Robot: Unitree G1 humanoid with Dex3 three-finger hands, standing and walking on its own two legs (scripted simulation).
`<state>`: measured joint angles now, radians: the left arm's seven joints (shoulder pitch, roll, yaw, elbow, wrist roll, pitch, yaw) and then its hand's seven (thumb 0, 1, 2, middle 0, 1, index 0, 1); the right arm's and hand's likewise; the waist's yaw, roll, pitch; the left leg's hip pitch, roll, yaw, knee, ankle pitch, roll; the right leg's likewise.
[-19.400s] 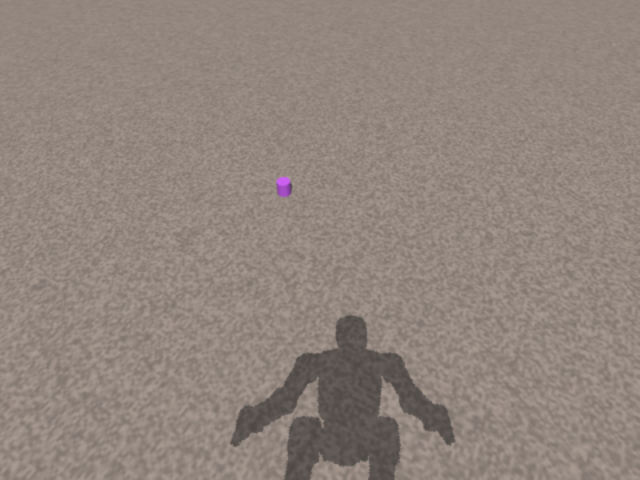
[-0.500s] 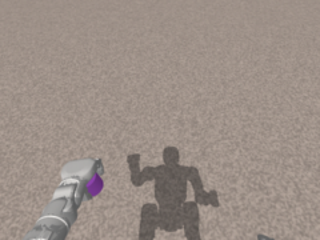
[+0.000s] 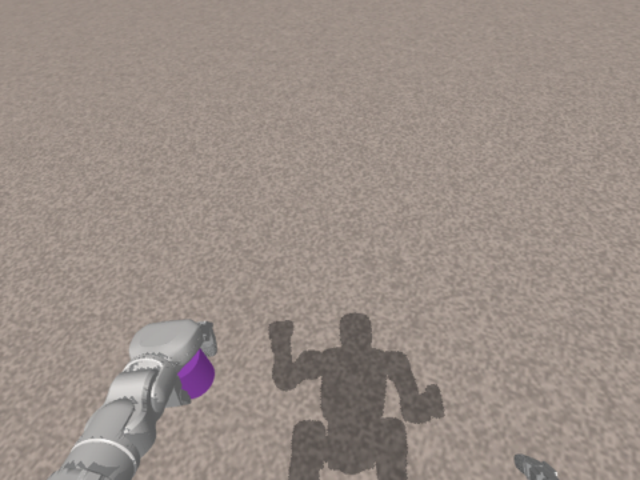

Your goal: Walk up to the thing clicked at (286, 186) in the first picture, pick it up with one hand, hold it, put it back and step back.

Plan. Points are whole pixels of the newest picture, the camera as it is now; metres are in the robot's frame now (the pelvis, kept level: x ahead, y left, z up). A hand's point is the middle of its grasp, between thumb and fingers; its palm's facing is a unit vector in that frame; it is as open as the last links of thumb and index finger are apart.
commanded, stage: hold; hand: left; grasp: from above
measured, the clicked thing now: (185, 368) +0.32 +0.22 -0.06
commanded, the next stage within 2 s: crouch in 1.32 s
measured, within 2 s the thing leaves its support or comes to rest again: neither
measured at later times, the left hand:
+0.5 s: hand (177, 381) +0.28 +0.21 -0.03, palm faces -0.44 -0.05 -0.90, open 9.1 cm
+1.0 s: hand (177, 376) +0.29 +0.21 -0.02, palm faces -0.46 -0.05 -0.89, open 9.1 cm
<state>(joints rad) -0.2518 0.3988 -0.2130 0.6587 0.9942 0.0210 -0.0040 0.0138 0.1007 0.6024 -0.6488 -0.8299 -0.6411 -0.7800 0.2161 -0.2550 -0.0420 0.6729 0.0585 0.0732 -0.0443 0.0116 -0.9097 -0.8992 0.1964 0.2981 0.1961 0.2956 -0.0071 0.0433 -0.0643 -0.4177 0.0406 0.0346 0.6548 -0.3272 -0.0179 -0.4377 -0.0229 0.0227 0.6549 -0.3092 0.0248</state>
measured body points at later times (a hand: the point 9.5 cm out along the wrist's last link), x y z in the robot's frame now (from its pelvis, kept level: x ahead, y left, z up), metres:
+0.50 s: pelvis -0.01 -0.01 +0.01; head +0.00 -0.03 +0.46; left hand +0.30 +0.21 +0.03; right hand +0.14 -0.26 -0.11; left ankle +0.00 +0.13 -0.72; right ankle +0.01 -0.14 -0.72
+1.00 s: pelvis +0.00 +0.00 +0.01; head +0.01 -0.03 +0.46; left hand +0.31 +0.21 +0.03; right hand +0.16 -0.25 -0.10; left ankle +0.00 +0.13 -0.72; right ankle +0.01 -0.14 -0.72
